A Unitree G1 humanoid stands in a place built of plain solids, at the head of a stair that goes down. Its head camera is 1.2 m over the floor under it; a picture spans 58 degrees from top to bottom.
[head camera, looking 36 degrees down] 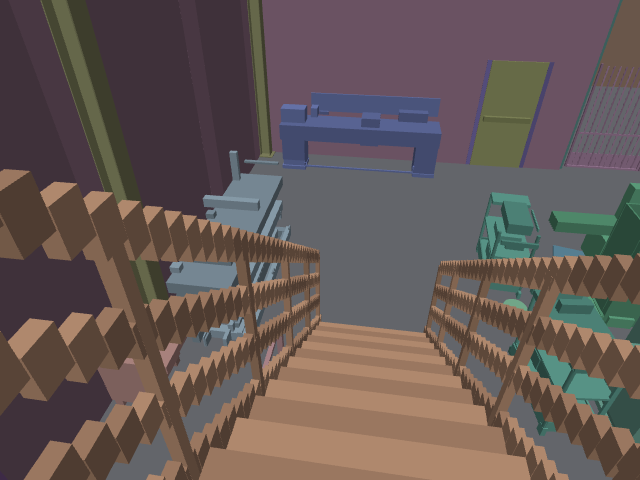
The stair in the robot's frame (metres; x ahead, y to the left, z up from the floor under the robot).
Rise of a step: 0.21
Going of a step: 0.26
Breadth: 1.36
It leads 8 degrees to the right of straight ahead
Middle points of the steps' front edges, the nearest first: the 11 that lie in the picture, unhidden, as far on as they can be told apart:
1.04 -0.24 -0.62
1.29 -0.28 -0.83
1.55 -0.32 -1.03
1.80 -0.36 -1.24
2.05 -0.40 -1.45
2.31 -0.43 -1.66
2.56 -0.47 -1.86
2.82 -0.51 -2.07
3.07 -0.55 -2.28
3.33 -0.58 -2.48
3.58 -0.62 -2.69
